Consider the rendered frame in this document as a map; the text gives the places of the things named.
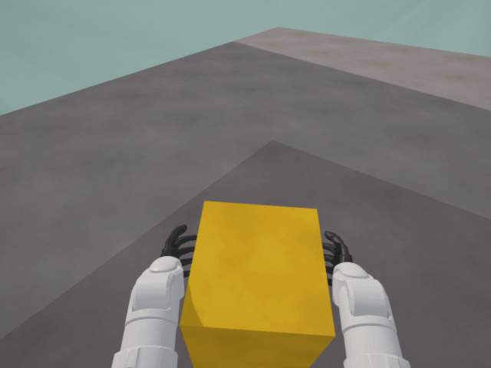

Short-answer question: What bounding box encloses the left robot hand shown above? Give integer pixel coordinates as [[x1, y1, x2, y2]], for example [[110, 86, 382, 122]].
[[160, 225, 197, 278]]

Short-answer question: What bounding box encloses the robot right forearm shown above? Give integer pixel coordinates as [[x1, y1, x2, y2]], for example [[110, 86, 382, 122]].
[[332, 262, 411, 368]]

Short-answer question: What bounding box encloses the robot left forearm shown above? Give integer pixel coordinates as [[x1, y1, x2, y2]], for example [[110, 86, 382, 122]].
[[111, 256, 184, 368]]

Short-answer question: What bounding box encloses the carton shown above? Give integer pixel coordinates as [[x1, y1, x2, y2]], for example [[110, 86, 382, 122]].
[[180, 201, 335, 368]]

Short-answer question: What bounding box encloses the right robot hand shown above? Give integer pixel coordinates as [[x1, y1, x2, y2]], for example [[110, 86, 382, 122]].
[[322, 231, 353, 286]]

